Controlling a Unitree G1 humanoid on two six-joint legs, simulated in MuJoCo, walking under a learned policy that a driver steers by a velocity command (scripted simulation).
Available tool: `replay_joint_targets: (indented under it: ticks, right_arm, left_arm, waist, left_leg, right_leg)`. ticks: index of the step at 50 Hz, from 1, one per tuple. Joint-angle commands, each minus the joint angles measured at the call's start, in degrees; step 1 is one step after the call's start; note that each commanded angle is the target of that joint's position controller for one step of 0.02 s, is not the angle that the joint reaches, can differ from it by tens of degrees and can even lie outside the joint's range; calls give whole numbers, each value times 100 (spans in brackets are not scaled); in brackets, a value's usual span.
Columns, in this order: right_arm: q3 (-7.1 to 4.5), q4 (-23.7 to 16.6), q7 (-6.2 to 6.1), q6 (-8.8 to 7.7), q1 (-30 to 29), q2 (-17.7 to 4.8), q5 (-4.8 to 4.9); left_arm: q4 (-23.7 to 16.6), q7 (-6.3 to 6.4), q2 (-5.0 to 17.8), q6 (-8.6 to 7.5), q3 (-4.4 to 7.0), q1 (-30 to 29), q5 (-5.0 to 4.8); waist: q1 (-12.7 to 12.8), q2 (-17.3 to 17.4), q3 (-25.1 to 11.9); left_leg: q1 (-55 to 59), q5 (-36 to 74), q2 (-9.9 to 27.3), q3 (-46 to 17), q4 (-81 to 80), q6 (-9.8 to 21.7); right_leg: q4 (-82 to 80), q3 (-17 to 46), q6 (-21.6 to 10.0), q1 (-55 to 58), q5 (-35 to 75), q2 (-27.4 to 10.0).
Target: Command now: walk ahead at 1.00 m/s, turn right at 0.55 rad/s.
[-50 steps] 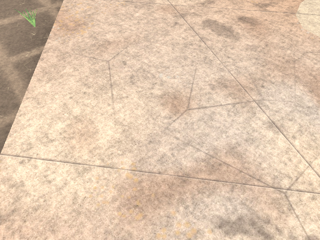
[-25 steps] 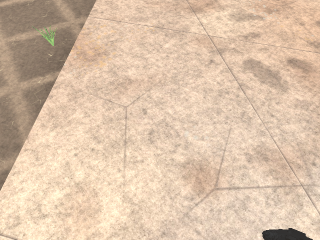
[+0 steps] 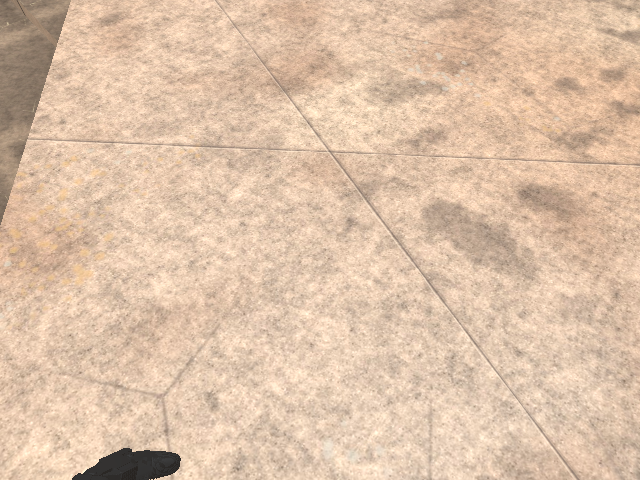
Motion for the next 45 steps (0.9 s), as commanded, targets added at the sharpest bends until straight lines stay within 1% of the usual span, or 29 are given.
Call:
replay_joint_targets:
  ticks: [1, 3, 4, 5, 6, 7, 8, 9, 10, 12, 13, 15, 17, 20, 22, 24, 26, 27, 28, 29, 30, 31, 32, 34, 36, 38, 41, 43, 45]
  right_arm:
    - [-127, -355, -180, -42, -106, -962, -40]
    - [-205, -435, -345, 170, -259, -1263, -179]
    - [-252, -552, -382, 274, -563, -1380, -245]
    - [-303, -651, -379, 328, -915, -1479, -262]
    - [-189, -911, -255, 176, -1101, -812, -306]
    - [-73, -1523, -160, 80, -741, -622, 62]
    - [1, -1590, -163, -24, -1284, -795, -53]
    - [9, -1648, -126, -83, -1549, -817, -101]
    - [43, -1693, -110, -40, -1655, -674, -181]
    - [118, -1665, -53, 247, -1519, -510, -409]
    - [147, -1729, -12, 350, -1532, -440, -438]
    - [216, -2058, 65, 407, -2213, -398, -405]
    - [280, -2302, 121, 371, -2913, -341, -293]
    - [303, -2436, 143, 335, -3449, -321, -140]
    - [250, -2492, 117, 330, -3617, -465, -145]
    - [118, -2420, 68, 305, -3202, -763, -181]
    - [-90, -1949, -80, 307, -1490, -1153, -118]
    - [-209, -1622, -197, 341, -246, -1403, -169]
    - [-395, -1558, -221, 340, 160, -1978, -439]
    - [-393, -1476, -70, 377, 75, -1703, -295]
    - [-335, -1498, -27, 352, -561, -1303, -240]
    - [-264, -1448, 6, 321, -801, -933, -205]
    - [-218, -1356, -2, 303, -872, -761, -243]
    - [-113, -1112, -33, 252, -807, -509, -205]
    - [-136, -964, -23, 155, -728, -628, -72]
    - [-162, -946, 18, 83, -730, -756, -48]
    - [-196, -897, 72, -14, -566, -856, 82]
    - [-222, -810, 80, -41, -353, -1042, 131]
    - [-232, -674, 53, -1, -131, -1181, 76]
  left_arm:
    - [-195, 11, 401, -47, 53, -114, 35]
    - [104, 57, 716, -30, 176, 1032, 44]
    - [459, 98, 978, -13, 312, 2232, 21]
    - [725, 177, 1192, 30, 481, 3301, 35]
    - [753, 279, 1560, 160, 671, 3106, -74]
    - [592, 251, 2076, 223, 785, 2699, 54]
    - [423, 313, 1655, 236, 768, 2498, 61]
    - [564, 349, 1220, 217, 679, 2351, 14]
    - [653, 372, 952, 166, 607, 2213, 24]
    - [625, 435, 711, 4, 473, 2020, -14]
    - [633, 420, 713, -84, 448, 2040, -64]
    - [645, 378, 910, -215, 490, 2182, -90]
    - [651, 316, 897, -273, 503, 2387, -125]
    - [741, 259, 951, -343, 516, 2846, -213]
    - [811, 304, 1072, -327, 526, 2953, -158]
    - [820, 379, 1324, -313, 559, 2901, -77]
    - [824, 455, 1560, -209, 602, 2631, 87]
    - [717, 468, 1411, -193, 567, 2258, 159]
    - [461, 416, 501, -214, 364, 2946, -111]
    - [450, 391, 661, -272, 320, 2915, -152]
    - [317, 427, 771, -256, 324, 2224, -102]
    - [208, 380, 789, -252, 284, 1744, -24]
    - [120, 318, 688, -222, 258, 1518, 35]
    - [-11, 194, 439, -69, 176, 1567, 159]
    - [-243, 121, 337, 25, 101, 1226, 195]
    - [-568, 76, 416, 14, 44, 588, 195]
    - [-760, -51, 294, -56, -61, -65, 91]
    - [-756, -39, 324, -37, -58, -246, 39]
    - [-822, 35, 466, -76, -26, -400, 93]
  waist:
    - [385, 592, 241]
    - [1041, 909, -492]
    - [1590, 973, -1017]
    - [2149, 874, -1260]
    - [1567, -880, -1155]
    - [1007, -1584, -2222]
    - [1162, -17, -1765]
    - [890, 610, -803]
    - [538, 889, -316]
    - [137, 901, 29]
    - [63, 724, 118]
    - [224, 423, 440]
    - [520, 225, 617]
    - [940, 61, 508]
    - [1023, 0, 361]
    - [724, -275, -133]
    - [-226, -468, -1036]
    - [-874, -363, -1508]
    - [-390, 1308, -2376]
    - [-376, 1576, -2754]
    - [-222, 957, -1549]
    - [-167, 229, -937]
    - [-7, 31, -511]
    - [408, 244, -95]
    - [574, 398, 306]
    - [572, 435, 601]
    - [427, 209, 664]
    - [341, 183, 585]
    - [327, 320, 542]
  left_leg:
    - [-742, 7238, 1422, 352, 439, -147]
    - [-396, 8625, 1629, 407, 2305, -267]
    - [-644, 8634, 1692, 364, 3852, -259]
    - [-1506, 7350, 1492, 391, 5911, -194]
    - [-3622, 526, 436, 144, 8127, -244]
    - [-5973, -950, 3, -1032, 9780, -553]
    - [-6458, -396, 447, -1445, 9323, -343]
    - [-6290, -85, 726, -1451, 8457, -251]
    - [-5889, -44, 958, -1388, 7811, -266]
    - [-5103, -111, 1197, -1263, 7239, -410]
    - [-4921, -183, 1299, -1171, 6800, -477]
    - [-4826, 406, 1388, -832, 5701, -547]
    - [-4548, 1659, 1338, -614, 4386, -452]
    - [-4082, 3077, 1028, -334, 3182, -188]
    - [-4137, 3032, 802, -255, 2694, 2]
    - [-3626, 2365, 436, -227, 2530, 169]
    - [-2043, 1488, 285, -368, 2562, 334]
    - [-637, 897, 785, -765, 2852, 469]
    - [1067, -490, 2570, -3497, 2708, 1233]
    - [1381, -1067, 2844, -5622, 1589, 1475]
    - [545, -1300, 2597, -4815, 1423, 1333]
    - [-362, -925, 2400, -4051, 1261, 1238]
    - [-1076, -573, 2184, -3539, 1083, 1124]
    - [-2109, -443, 1916, -2949, 694, 1003]
    - [-2508, -280, 1783, -2467, 226, 949]
    - [-2820, 420, 1525, -1842, -168, 930]
    - [-3247, 1841, 1177, -1012, -615, 719]
    - [-2560, 2888, 1279, -826, -785, 690]
    - [-1490, 4807, 1473, -681, -237, 589]
  right_leg:
    - [-329, -701, -242, 1470, 55, 710]
    - [-322, -712, -419, 2544, -693, 1128]
    - [-365, -531, -579, 3587, -989, 1167]
    - [-737, 18, -826, 4687, -1453, 884]
    - [-298, 1469, -973, 5900, -803, -42]
    - [-1400, 4765, -2549, 7502, -1864, -1207]
    - [-2206, 5085, -2292, 7108, -2629, -1215]
    - [-2478, 4528, -1915, 5896, -2618, -1016]
    - [-2535, 3886, -1620, 4889, -2076, -770]
    - [-2664, 3053, -1350, 3432, -1598, -327]
    - [-2778, 2794, -1286, 2984, -1607, -180]
    - [-3197, 2330, -1198, 2404, -1194, 66]
    - [-3355, 1848, -907, 2334, -413, 305]
    - [-3521, 1685, -539, 3061, 942, 144]
    - [-3329, 1548, -413, 4065, 1804, 30]
    - [-2456, 1471, -256, 4836, 3677, -184]
    - [-393, 1380, -145, 4832, 4370, -277]
    - [1220, 1272, -130, 3818, 3346, -83]
    - [4013, 837, 142, 1799, -728, 726]
    - [4700, 1135, 86, 713, -3339, 1123]
    - [4652, 1199, 4, 95, -2826, 588]
    - [4271, 1141, 11, 115, -2509, 358]
    - [3970, 1138, 18, 229, -2507, 221]
    - [3573, 1143, 132, 501, -2628, 42]
    - [2996, 1012, 262, 184, -2510, -193]
    - [2017, 698, 348, 96, -1736, -336]
    - [194, 131, 263, 1402, -137, -174]
    - [-191, -42, 168, 1631, 333, -4]
    - [-627, -191, 13, 1541, -25, 179]
Velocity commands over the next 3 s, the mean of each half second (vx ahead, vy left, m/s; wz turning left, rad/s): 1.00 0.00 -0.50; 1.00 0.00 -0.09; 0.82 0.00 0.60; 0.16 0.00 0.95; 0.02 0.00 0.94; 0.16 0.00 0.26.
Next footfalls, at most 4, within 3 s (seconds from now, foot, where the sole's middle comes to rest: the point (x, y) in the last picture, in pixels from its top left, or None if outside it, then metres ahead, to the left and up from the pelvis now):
0.10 right None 0.32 -0.05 -0.76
0.54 left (302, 340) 0.79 0.01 -0.76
0.98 right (418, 217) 1.15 -0.32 -0.76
1.42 left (373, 110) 1.61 -0.26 -0.76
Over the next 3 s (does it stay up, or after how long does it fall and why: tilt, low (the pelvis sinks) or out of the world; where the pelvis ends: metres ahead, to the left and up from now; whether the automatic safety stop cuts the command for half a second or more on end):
stays up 1.63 -0.32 0.01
